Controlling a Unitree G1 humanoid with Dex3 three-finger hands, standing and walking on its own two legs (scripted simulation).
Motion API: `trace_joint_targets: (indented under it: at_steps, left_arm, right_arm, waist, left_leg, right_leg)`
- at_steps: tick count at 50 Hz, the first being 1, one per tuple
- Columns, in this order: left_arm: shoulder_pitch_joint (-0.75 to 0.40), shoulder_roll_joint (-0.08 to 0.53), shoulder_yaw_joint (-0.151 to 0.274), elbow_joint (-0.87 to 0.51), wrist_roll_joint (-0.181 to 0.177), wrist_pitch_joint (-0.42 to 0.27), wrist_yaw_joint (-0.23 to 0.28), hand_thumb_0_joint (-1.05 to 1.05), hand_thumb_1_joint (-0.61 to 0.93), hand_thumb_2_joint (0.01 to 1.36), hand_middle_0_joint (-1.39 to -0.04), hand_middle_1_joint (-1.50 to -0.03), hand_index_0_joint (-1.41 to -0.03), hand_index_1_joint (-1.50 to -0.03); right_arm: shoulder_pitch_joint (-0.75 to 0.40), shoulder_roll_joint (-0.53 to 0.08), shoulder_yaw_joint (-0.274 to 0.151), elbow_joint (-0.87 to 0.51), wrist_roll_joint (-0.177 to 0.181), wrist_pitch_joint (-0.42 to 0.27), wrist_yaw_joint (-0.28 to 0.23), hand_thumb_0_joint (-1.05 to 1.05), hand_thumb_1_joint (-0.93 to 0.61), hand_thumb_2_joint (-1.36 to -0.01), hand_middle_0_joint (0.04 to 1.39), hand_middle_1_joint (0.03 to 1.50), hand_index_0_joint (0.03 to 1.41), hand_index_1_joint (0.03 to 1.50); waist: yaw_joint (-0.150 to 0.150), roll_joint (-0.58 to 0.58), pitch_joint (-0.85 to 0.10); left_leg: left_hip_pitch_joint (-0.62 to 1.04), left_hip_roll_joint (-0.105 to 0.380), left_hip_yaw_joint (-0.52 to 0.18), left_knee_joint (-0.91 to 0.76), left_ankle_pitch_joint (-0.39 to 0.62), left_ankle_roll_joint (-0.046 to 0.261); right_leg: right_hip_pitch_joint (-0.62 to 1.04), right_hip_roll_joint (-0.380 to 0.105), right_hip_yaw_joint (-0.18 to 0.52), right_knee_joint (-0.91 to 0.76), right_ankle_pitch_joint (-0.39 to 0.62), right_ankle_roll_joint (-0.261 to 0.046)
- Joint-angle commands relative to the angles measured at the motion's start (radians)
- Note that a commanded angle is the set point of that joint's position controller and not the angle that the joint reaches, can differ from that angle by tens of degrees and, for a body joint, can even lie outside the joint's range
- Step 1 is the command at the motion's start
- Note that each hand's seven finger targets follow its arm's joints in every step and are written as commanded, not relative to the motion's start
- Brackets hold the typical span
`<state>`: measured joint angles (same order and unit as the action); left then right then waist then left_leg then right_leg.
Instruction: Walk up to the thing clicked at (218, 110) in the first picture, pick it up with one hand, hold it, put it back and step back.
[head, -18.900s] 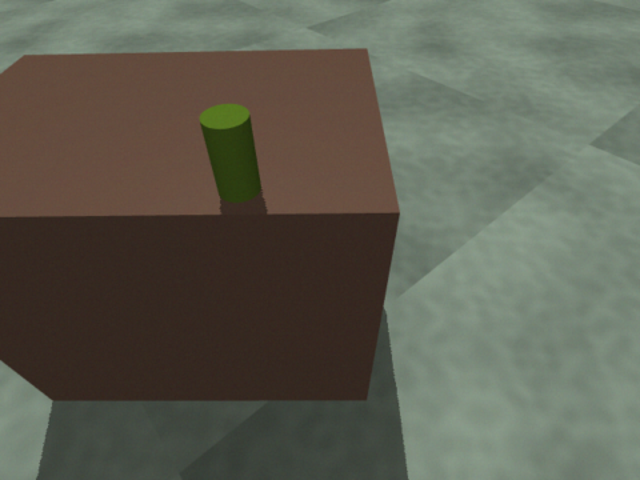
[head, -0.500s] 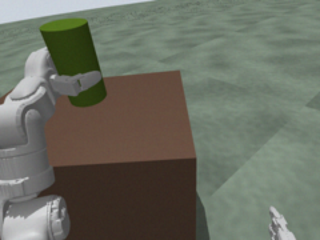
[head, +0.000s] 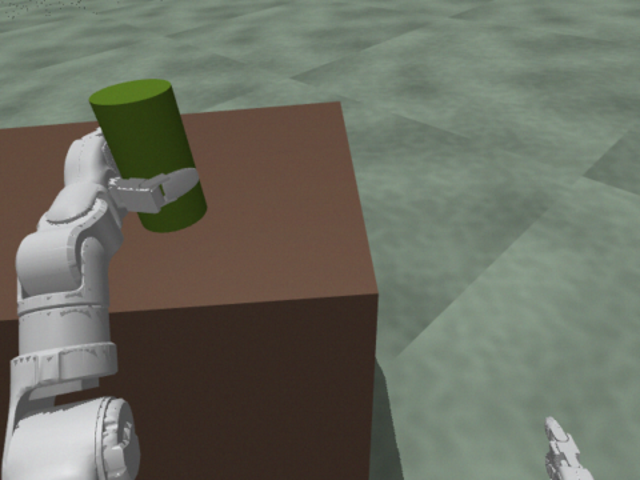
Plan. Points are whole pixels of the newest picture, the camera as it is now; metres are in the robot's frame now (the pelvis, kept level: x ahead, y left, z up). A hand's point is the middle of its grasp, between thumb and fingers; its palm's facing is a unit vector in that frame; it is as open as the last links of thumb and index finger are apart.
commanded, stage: crouch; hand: left
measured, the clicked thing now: (155, 158) +0.41 +0.18 +0.27
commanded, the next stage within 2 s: lower in 0.84 s
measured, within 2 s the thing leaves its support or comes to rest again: rests again in 1.74 s
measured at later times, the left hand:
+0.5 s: hand (161, 183) +0.45 +0.20 +0.22, palm faces +0.21 -0.98 +0.02, open 10.7 cm
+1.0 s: hand (169, 192) +0.47 +0.20 +0.19, palm faces +0.22 -0.98 +0.00, open 10.7 cm
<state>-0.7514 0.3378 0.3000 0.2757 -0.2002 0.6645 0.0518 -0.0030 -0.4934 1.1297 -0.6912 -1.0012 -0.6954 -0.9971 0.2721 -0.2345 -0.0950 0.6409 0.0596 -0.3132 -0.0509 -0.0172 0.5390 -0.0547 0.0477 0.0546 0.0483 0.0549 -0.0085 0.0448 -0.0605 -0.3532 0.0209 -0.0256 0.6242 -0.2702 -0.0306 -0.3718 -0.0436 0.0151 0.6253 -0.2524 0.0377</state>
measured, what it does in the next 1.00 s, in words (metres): stands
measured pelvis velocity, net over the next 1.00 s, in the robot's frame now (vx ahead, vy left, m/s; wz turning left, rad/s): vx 0.04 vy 0.00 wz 0.00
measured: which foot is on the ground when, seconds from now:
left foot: down 0.00-1.00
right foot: down 0.00-1.00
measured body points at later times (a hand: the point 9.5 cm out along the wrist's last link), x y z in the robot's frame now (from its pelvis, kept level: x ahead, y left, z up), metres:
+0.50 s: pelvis +0.02 +0.01 +0.00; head +0.02 -0.01 +0.45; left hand +0.43 +0.25 +0.22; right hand +0.18 -0.24 -0.07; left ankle +0.04 +0.14 -0.72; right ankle +0.05 -0.14 -0.72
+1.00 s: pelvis +0.04 +0.00 +0.00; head +0.04 -0.01 +0.45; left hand +0.45 +0.26 +0.19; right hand +0.19 -0.25 -0.07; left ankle +0.04 +0.14 -0.72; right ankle +0.05 -0.14 -0.72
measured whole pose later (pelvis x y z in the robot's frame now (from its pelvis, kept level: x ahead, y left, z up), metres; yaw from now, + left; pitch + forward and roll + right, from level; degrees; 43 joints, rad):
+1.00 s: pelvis +0.04 +0.00 +0.00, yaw +0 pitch +4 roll +0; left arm -0.68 0.33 0.32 0.56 -0.14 0.22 0.00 0.00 -0.50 1.13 -0.69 -1.00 -0.70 -1.00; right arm 0.27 -0.21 -0.05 0.59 0.02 -0.26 -0.04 -0.02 0.51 -0.06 0.05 0.05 0.05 0.05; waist -0.03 0.03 -0.06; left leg -0.37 0.03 -0.03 0.62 -0.32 -0.03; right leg -0.38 -0.03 0.01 0.60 -0.29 0.04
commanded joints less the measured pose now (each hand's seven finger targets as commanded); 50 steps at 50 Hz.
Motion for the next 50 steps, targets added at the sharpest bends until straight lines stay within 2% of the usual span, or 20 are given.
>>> trace_joint_targets:
  at_steps: [1, 7, 8, 11, 14, 17, 18, 20, 22, 24, 27, 29, 31, 32, 34, 35, 42, 45, 49, 50]
  left_arm:
    - [-0.555, 0.261, 0.066, -0.191, 0.005, -0.172, -0.006, 0.0, 0.161, 1.271, -1.345, -1.44, -1.358, -1.446]
    - [-0.483, 0.205, 0.033, -0.058, 0.019, -0.228, -0.015, 0.0, 0.139, 1.289, -1.353, -1.458, -1.368, -1.465]
    - [-0.47, 0.219, 0.034, -0.063, 0.022, -0.239, -0.02, 0.0, 0.105, 1.279, -1.362, -1.461, -1.377, -1.469]
    - [-0.457, 0.223, 0.028, -0.045, 0.024, -0.268, -0.046, 0.0, 0.151, 1.29, -1.361, -1.467, -1.378, -1.471]
    - [-0.474, 0.228, 0.034, -0.077, 0.022, -0.301, -0.051, 0.0, 0.17, 1.29, -1.374, -1.471, -1.391, -1.474]
    - [-0.483, 0.231, 0.05, -0.079, 0.015, -0.332, -0.052, 0.0, 0.162, 1.29, -1.348, -1.456, -1.363, -1.461]
    - [-0.5, 0.221, 0.03, -0.088, 0.025, -0.342, -0.049, 0.0, 0.168, 1.295, -1.339, -1.452, -1.355, -1.458]
    - [-0.5, 0.231, 0.04, -0.092, 0.03, -0.356, -0.037, 0.0, 0.127, 1.295, -1.333, -1.447, -1.346, -1.456]
    - [-0.516, 0.223, 0.033, -0.096, 0.034, -0.371, -0.034, 0.0, 0.116, 1.297, -1.332, -1.447, -1.345, -1.457]
    - [-0.479, 0.22, 0.034, -0.08, 0.039, -0.385, -0.033, 0.0, 0.111, 1.3, -1.337, -1.455, -1.35, -1.465]
    - [-0.445, 0.203, 0.031, -0.033, 0.041, -0.393, -0.035, 0.0, 0.084, 1.303, -1.351, -1.467, -1.365, -1.477]
    - [-0.422, 0.204, 0.04, -0.016, 0.04, -0.403, -0.038, 0.0, 0.066, 1.309, -1.348, -1.469, -1.362, -1.479]
    - [-0.404, 0.218, 0.06, 0.003, 0.039, -0.412, -0.039, 0.0, 0.106, 1.314, -1.342, -1.463, -1.357, -1.472]
    - [-0.406, 0.195, 0.04, 0.007, 0.041, -0.415, -0.039, 0.0, 0.128, 1.324, -1.343, -1.469, -1.358, -1.478]
    - [-0.409, 0.208, 0.054, 0.006, 0.04, -0.429, -0.036, 0.0, 0.117, 1.322, -1.338, -1.467, -1.354, -1.476]
    - [-0.409, 0.227, 0.067, 0.014, 0.043, -0.434, -0.036, 0.0, 0.116, 1.325, -1.341, -1.471, -1.359, -1.479]
    - [-0.459, 0.238, 0.053, -0.028, 0.053, -0.501, -0.044, 0.0, 0.102, 1.309, -1.313, -1.451, -1.329, -1.459]
    - [-0.451, 0.215, 0.035, 0.009, 0.054, -0.517, -0.048, 0.0, 0.12, 1.334, -1.315, -1.463, -1.331, -1.473]
    - [-0.397, 0.236, 0.058, 0.096, 0.055, -0.524, -0.046, 0.0, 0.098, 1.318, -1.38, -1.499, -1.391, -1.511]
    - [-0.386, 0.205, 0.034, 0.124, 0.057, -0.529, -0.052, 0.0, 0.105, 1.316, -1.376, -1.495, -1.388, -1.505]
  right_arm:
    - [-0.166, -0.108, -0.022, -0.181, -0.007, -0.08, -0.028, 0.0, 0.545, -0.055, 0.049, 0.05, 0.05, 0.05]
    - [-0.115, -0.085, -0.005, -0.171, -0.015, -0.075, -0.035, 0.0, 0.548, -0.053, 0.049, 0.05, 0.049, 0.05]
    - [-0.125, -0.109, -0.031, -0.163, -0.013, -0.073, -0.037, 0.0, 0.543, -0.054, 0.049, 0.05, 0.049, 0.05]
    - [-0.07, -0.112, -0.026, -0.177, -0.015, -0.07, -0.028, 0.0, 0.548, -0.053, 0.049, 0.05, 0.049, 0.05]
    - [-0.065, -0.088, -0.005, -0.193, -0.014, -0.072, -0.021, 0.0, 0.546, -0.052, 0.049, 0.05, 0.049, 0.05]
    - [-0.057, -0.096, -0.011, -0.201, -0.017, -0.071, -0.017, 0.0, 0.539, -0.055, 0.049, 0.05, 0.049, 0.05]
    - [-0.067, -0.088, -0.004, -0.203, -0.018, -0.069, -0.015, 0.0, 0.543, -0.054, 0.049, 0.05, 0.049, 0.05]
    - [-0.075, -0.112, -0.028, -0.201, -0.018, -0.067, -0.015, 0.0, 0.538, -0.056, 0.049, 0.05, 0.049, 0.05]
    - [-0.07, -0.101, -0.015, -0.198, -0.021, -0.067, -0.015, 0.0, 0.535, -0.057, 0.049, 0.05, 0.049, 0.05]
    - [-0.091, -0.092, -0.014, -0.2, -0.019, -0.065, -0.012, 0.0, 0.531, -0.057, 0.049, 0.05, 0.049, 0.05]
    - [-0.078, -0.095, -0.015, -0.208, -0.022, -0.058, -0.011, 0.0, 0.526, -0.058, 0.049, 0.05, 0.049, 0.05]
    - [-0.078, -0.096, -0.011, -0.202, -0.024, -0.053, -0.008, 0.0, 0.529, -0.058, 0.049, 0.05, 0.049, 0.05]
    - [-0.056, -0.101, -0.018, -0.187, -0.027, -0.043, -0.006, 0.0, 0.532, -0.057, 0.049, 0.05, 0.049, 0.05]
    - [-0.062, -0.087, -0.007, -0.192, -0.025, -0.042, -0.001, 0.0, 0.534, -0.057, 0.049, 0.05, 0.049, 0.05]
    - [-0.071, -0.095, -0.015, -0.205, -0.025, -0.039, 0.001, 0.0, 0.534, -0.057, 0.049, 0.05, 0.049, 0.05]
    - [-0.053, -0.099, -0.018, -0.215, -0.025, -0.035, 0.001, 0.0, 0.533, -0.056, 0.049, 0.05, 0.049, 0.05]
    - [-0.056, -0.104, -0.018, -0.224, -0.03, -0.022, -0.001, 0.0, 0.526, -0.059, 0.049, 0.05, 0.049, 0.05]
    - [-0.074, -0.094, -0.009, -0.213, -0.032, -0.017, -0.003, 0.0, 0.526, -0.059, 0.049, 0.05, 0.049, 0.05]
    - [-0.06, -0.094, -0.005, -0.187, -0.033, -0.004, -0.002, 0.0, 0.511, -0.062, 0.048, 0.05, 0.048, 0.05]
    - [-0.057, -0.072, 0.013, -0.183, -0.032, -0.001, 0.001, 0.0, 0.517, -0.061, 0.049, 0.05, 0.049, 0.05]
  waist:
    - [0.026, -0.021, -0.313]
    - [0.004, -0.051, -0.276]
    - [0.004, -0.042, -0.271]
    - [-0.015, -0.049, -0.267]
    - [-0.003, -0.042, -0.264]
    - [-0.012, -0.031, -0.298]
    - [-0.008, -0.015, -0.308]
    - [-0.008, 0.004, -0.308]
    - [-0.009, 0.005, -0.325]
    - [0.002, 0.019, -0.328]
    - [-0.01, -0.014, -0.311]
    - [-0.003, -0.008, -0.308]
    - [-0.001, -0.015, -0.29]
    - [-0.001, -0.011, -0.287]
    - [0.001, -0.027, -0.29]
    - [-0.009, -0.038, -0.307]
    - [-0.027, -0.003, -0.371]
    - [-0.03, 0.006, -0.341]
    - [-0.025, -0.009, -0.288]
    - [-0.033, -0.017, -0.266]
  left_leg:
    - [0.094, -0.04, 0.039, -0.091, 0.021, 0.032]
    - [0.082, -0.036, 0.046, -0.088, 0.058, 0.035]
    - [0.076, -0.036, 0.047, -0.09, 0.061, 0.034]
    - [0.094, -0.034, 0.048, -0.088, 0.088, 0.036]
    - [0.094, -0.034, 0.046, -0.091, 0.094, 0.036]
    - [0.122, -0.032, 0.047, -0.079, 0.13, 0.036]
    - [0.123, -0.03, 0.044, -0.081, 0.14, 0.032]
    - [0.137, -0.028, 0.043, -0.08, 0.148, 0.03]
    - [0.141, -0.028, 0.042, -0.072, 0.172, 0.03]
    - [0.133, -0.03, 0.041, -0.072, 0.184, 0.028]
    - [0.134, -0.025, 0.041, -0.072, 0.189, 0.029]
    - [0.132, -0.022, 0.04, -0.073, 0.215, 0.026]
    - [0.118, -0.018, 0.04, -0.075, 0.225, 0.025]
    - [0.114, -0.019, 0.038, -0.082, 0.217, 0.024]
    - [0.1, -0.022, 0.043, -0.078, 0.211, 0.03]
    - [0.103, -0.025, 0.046, -0.073, 0.215, 0.034]
    - [0.155, -0.024, 0.044, -0.053, 0.281, 0.033]
    - [0.15, -0.022, 0.041, -0.061, 0.256, 0.031]
    - [0.109, -0.024, 0.043, -0.07, 0.217, 0.034]
    - [0.092, -0.025, 0.047, -0.072, 0.2, 0.037]
  right_leg:
    - [0.082, 0.036, -0.065, -0.11, 0.027, -0.021]
    - [0.073, 0.044, -0.062, -0.105, 0.067, -0.021]
    - [0.064, 0.046, -0.062, -0.104, 0.068, -0.023]
    - [0.053, 0.049, -0.061, -0.104, 0.1, -0.022]
    - [0.053, 0.051, -0.064, -0.105, 0.102, -0.024]
    - [0.066, 0.049, -0.061, -0.093, 0.135, -0.023]
    - [0.064, 0.051, -0.063, -0.089, 0.141, -0.027]
    - [0.062, 0.051, -0.064, -0.089, 0.148, -0.029]
    - [0.072, 0.05, -0.064, -0.083, 0.167, -0.029]
    - [0.087, 0.048, -0.064, -0.081, 0.175, -0.03]
    - [0.082, 0.051, -0.066, -0.084, 0.18, -0.029]
    - [0.082, 0.055, -0.068, -0.08, 0.198, -0.031]
    - [0.082, 0.057, -0.071, -0.083, 0.205, -0.031]
    - [0.084, 0.058, -0.073, -0.081, 0.198, -0.033]
    - [0.1, 0.053, -0.068, -0.084, 0.2, -0.03]
    - [0.107, 0.051, -0.064, -0.09, 0.209, -0.026]
    - [0.11, 0.046, -0.057, -0.072, 0.272, -0.026]
    - [0.092, 0.046, -0.06, -0.078, 0.25, -0.029]
    - [0.086, 0.046, -0.063, -0.088, 0.22, -0.029]
    - [0.074, 0.046, -0.06, -0.092, 0.208, -0.028]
